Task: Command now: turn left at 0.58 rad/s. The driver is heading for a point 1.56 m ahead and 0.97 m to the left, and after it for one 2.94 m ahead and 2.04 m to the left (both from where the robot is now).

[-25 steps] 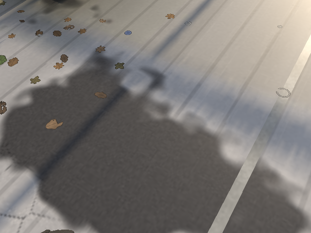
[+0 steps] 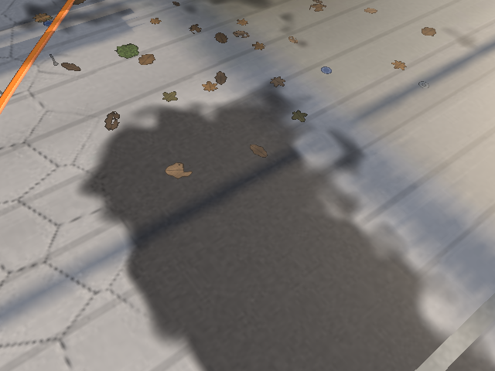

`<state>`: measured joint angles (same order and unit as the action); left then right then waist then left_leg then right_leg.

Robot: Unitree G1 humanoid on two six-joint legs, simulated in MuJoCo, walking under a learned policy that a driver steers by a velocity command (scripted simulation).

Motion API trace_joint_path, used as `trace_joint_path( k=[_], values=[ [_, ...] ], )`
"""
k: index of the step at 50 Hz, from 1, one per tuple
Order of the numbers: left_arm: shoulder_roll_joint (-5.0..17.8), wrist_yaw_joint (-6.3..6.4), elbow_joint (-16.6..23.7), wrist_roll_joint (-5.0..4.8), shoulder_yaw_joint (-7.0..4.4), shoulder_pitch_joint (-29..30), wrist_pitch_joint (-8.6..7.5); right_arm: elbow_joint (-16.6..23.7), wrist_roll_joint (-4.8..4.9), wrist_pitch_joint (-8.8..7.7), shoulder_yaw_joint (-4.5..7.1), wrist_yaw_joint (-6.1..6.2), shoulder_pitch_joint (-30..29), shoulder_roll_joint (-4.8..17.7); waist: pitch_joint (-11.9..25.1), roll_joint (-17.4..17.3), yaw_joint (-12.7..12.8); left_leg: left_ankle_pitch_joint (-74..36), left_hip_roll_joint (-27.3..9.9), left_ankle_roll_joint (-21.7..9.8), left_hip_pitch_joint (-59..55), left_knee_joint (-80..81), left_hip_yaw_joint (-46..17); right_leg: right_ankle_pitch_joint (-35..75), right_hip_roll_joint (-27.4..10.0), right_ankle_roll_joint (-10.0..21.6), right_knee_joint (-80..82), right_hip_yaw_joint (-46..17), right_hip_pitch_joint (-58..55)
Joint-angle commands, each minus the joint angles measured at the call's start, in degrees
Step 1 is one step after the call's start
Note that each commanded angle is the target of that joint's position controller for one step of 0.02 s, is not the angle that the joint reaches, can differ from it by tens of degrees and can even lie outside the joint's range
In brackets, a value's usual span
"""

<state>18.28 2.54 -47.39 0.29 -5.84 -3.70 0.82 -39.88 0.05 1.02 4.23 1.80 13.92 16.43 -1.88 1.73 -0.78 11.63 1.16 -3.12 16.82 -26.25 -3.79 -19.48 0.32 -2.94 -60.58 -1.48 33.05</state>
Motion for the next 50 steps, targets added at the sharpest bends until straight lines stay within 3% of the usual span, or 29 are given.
trace_joint_path(
  k=[1, 5, 10, 13, 14, 15, 16, 17, 19, 20, 23, 26, 28, 31, 33, 34, 35, 36, 37, 38, 39, 40, 41, 43, 50],
  values=[
    [2.9, -0.05, 4.1, -0.33, -0.37, 2.8, -1.15, 4.5, 0.45, -0.69, 2.44, 0.87, -1.0, 9.6, 7.1, -9.2, 0.3, -16.7, -12.5, -9.0, -12.3, 6.4, -15.0, 2.0, -0.3, -1.0, 6.2, -2.9, 4.1],
    [3.1, -0.91, 4.4, -0.62, 0.02, 3.6, -1.55, 5.5, 0.26, 0.09, 3.03, 0.85, -1.3, 11.1, 6.3, -10.7, -0.7, -13.1, -11.9, -9.9, -9.7, 5.8, -18.5, 0.6, 0.9, -1.7, 15.6, -3.3, -1.9],
    [4.3, -1.97, 4.4, -1.10, -0.11, 1.4, -2.57, 6.9, 0.68, 0.82, 3.07, 0.11, -3.8, 11.3, 7.4, -11.3, -0.3, -19.5, -10.9, -9.8, -9.4, 3.2, -24.4, -1.3, 2.2, -0.7, 24.6, -3.8, -9.1],
    [5.3, -2.56, 3.2, -0.85, -0.65, -3.8, -3.15, 7.9, 1.69, 1.42, 2.75, 0.44, -6.4, 10.4, 8.2, -10.0, 2.9, -16.0, -7.0, -5.7, -6.2, -0.8, -24.1, 11.9, 0.7, 1.5, 40.8, -2.9, -20.4],
    [8.4, -2.31, 3.1, -0.05, -1.44, -5.6, -2.92, 8.2, 1.26, 1.45, 2.12, 0.51, -4.9, 8.1, 9.8, -4.1, 2.1, -4.0, -3.4, -2.7, 0.5, -7.3, -20.2, 16.9, -7.7, 4.6, 41.9, -9.0, -28.2],
    [13.0, -1.80, 3.6, 0.81, -2.12, -3.6, -2.12, 8.9, 1.12, 1.10, 1.56, 0.24, -0.7, 5.5, 8.2, 12.0, -2.1, 20.0, 6.9, 1.0, 13.1, -17.9, -8.7, 31.6, -18.9, 12.4, 41.6, -21.4, -33.0],
    [10.4, -1.90, 4.3, 1.85, -1.61, -3.6, -2.20, 8.7, 0.41, 0.51, 3.06, 0.14, -1.2, 10.8, 7.5, 12.4, 0.0, 26.4, 5.0, 3.9, 17.4, -31.2, -6.2, 33.8, -25.3, 19.7, 42.9, -27.3, -29.5],
    [7.6, -1.67, 5.6, 1.56, -0.72, -0.9, -2.31, 7.5, 0.72, 0.55, 4.25, -0.04, -0.8, 13.8, 6.2, 7.4, -0.8, 22.3, 2.5, 5.0, 17.3, -38.1, -6.3, 31.6, -22.9, 18.9, 42.4, -22.1, -27.6],
    [4.7, -1.12, 6.4, 0.09, 0.15, 2.5, -1.99, 5.9, 0.75, 1.70, 4.17, 0.01, 0.0, 11.7, 4.0, 5.6, -1.3, 15.7, 1.6, 6.9, 18.5, -42.9, -4.8, 26.2, -16.2, 14.5, 41.6, -12.7, -26.6],
    [4.7, -0.83, 6.3, -0.19, 0.37, 2.2, -1.78, 6.1, 0.88, 2.09, 3.69, -0.21, -0.2, 10.1, 3.2, 5.8, -0.9, 13.8, 1.2, 7.7, 19.1, -43.9, -3.9, 27.1, -15.2, 14.5, 41.8, -10.3, -26.3],
    [6.2, -0.08, 5.8, 0.36, 0.06, -1.5, -0.87, 8.7, 1.57, 1.97, 2.49, -0.67, -4.6, 7.4, 3.0, 7.2, 2.1, 10.8, -0.7, 8.9, 20.3, -36.9, 0.2, 27.8, -14.6, 15.5, 42.9, -6.0, -29.9],
    [8.3, -0.24, 5.9, 0.25, -0.62, -2.6, -0.32, 10.4, 1.08, 1.85, 1.70, -1.25, -6.4, 6.3, 4.8, 8.0, 3.5, 11.2, -3.1, 9.0, 16.4, -28.0, 2.2, 29.3, -16.4, 16.1, 42.5, -3.8, -32.1],
    [9.8, -0.81, 6.3, -0.06, -1.11, -1.8, -0.10, 10.9, 0.97, 1.88, 1.43, -1.73, -6.1, 6.2, 5.2, 8.5, 3.3, 10.9, -3.5, 8.1, 11.0, -22.6, 4.4, 30.2, -17.0, 15.7, 42.4, -1.7, -29.7],
    [10.8, -1.59, 6.2, -1.05, -1.46, -2.0, -0.25, 11.1, 1.16, 2.36, 1.94, -2.32, -4.7, 7.3, 5.0, 8.9, 2.7, 9.2, -2.9, 6.3, 6.2, -14.9, 6.5, 29.2, -18.2, 14.6, 40.6, -0.4, -28.8],
    [10.7, -1.83, 6.0, -2.21, -1.45, -1.0, -0.41, 10.3, 1.11, 2.63, 2.38, -2.69, -1.7, 7.3, 5.2, 8.0, 0.3, 2.3, -1.6, 3.6, -0.1, -4.4, 8.1, 26.4, -17.8, 11.8, 36.3, 1.6, -27.0],
    [8.9, -1.99, 5.1, -2.39, -1.02, -2.9, -0.60, 9.4, 0.96, 2.62, 3.04, -2.38, 0.7, 8.3, 5.9, 5.6, -0.6, -2.9, -0.4, 1.6, -6.4, 1.0, 7.5, 22.0, -16.0, 8.7, 31.5, 4.0, -23.7],
    [6.0, -2.29, 4.6, -0.87, -0.25, -5.7, -0.77, 9.2, 1.05, 2.38, 4.45, -1.65, 3.3, 12.5, 7.4, -5.1, -0.5, -19.5, -6.4, -1.5, -16.7, 4.1, -2.5, 10.0, -11.5, 3.7, 19.2, 9.1, -14.1],
    [2.4, -2.46, 7.9, 2.20, 1.28, -4.2, -0.91, 11.2, 0.31, 1.85, 5.18, -0.98, 3.1, 18.8, 7.8, -21.9, 1.1, -40.7, -21.4, -11.4, -22.4, 2.4, -23.6, -19.7, -3.2, -1.2, 2.3, 9.5, 2.9],
    [5.6, -1.84, 9.2, 0.90, 0.31, 1.1, -1.13, 11.4, -1.54, 0.24, 4.40, -1.93, 4.9, 16.0, 12.4, -15.3, -4.0, -34.5, -24.0, -18.1, -18.4, 5.1, -26.9, -20.9, -1.5, -1.2, -7.2, 0.1, 4.8],
    [7.1, -1.54, 9.4, -0.60, -0.23, 2.4, -0.94, 10.8, -1.54, -0.89, 3.73, -2.23, 2.7, 14.4, 9.2, -11.4, -2.6, -27.6, -20.7, -15.8, -15.9, 6.2, -22.0, -16.4, -2.7, -0.2, -9.8, -1.6, 5.5],
    [7.2, -1.16, 8.7, -0.75, -0.50, 1.3, -0.71, 10.5, -0.47, -1.31, 3.43, -1.92, -0.5, 12.9, 6.9, -9.2, -0.9, -21.4, -17.3, -12.3, -13.7, 6.4, -18.2, -11.1, -3.7, 0.4, -8.2, -2.2, 5.6],
    [7.6, -0.79, 7.9, -0.27, -0.70, 0.5, -0.43, 10.8, 0.41, -1.18, 2.75, -1.59, -2.9, 11.3, 5.8, -8.2, 0.1, -18.8, -15.3, -10.1, -12.0, 6.5, -16.2, -7.6, -4.2, 0.3, -6.3, -2.6, 4.9],
    [7.6, -0.77, 7.7, 0.11, -0.81, -0.4, -0.32, 11.1, 0.53, -0.97, 2.41, -1.18, -4.4, 11.2, 5.6, -9.0, 1.1, -19.5, -13.8, -9.6, -9.3, 6.8, -14.8, -4.4, -3.4, -0.2, -6.1, -2.2, 2.4],
    [6.7, -1.04, 7.4, -0.02, -0.68, -2.0, -0.48, 11.5, -0.04, -0.81, 2.05, -0.62, -4.8, 10.7, 6.9, -9.4, 1.8, -19.4, -12.3, -9.8, -8.5, 7.2, -14.0, -0.7, -2.0, -0.9, -4.8, -1.9, 0.0],
    [4.9, -1.49, 8.2, -0.30, 0.26, -0.4, -0.87, 11.2, -0.07, -0.08, 2.31, -0.09, -4.0, 11.5, 6.5, -10.2, -0.1, -10.6, -11.3, -10.2, -8.5, 5.8, -17.9, -0.1, -0.4, -2.1, 12.6, -2.8, -3.9]
  ],
)
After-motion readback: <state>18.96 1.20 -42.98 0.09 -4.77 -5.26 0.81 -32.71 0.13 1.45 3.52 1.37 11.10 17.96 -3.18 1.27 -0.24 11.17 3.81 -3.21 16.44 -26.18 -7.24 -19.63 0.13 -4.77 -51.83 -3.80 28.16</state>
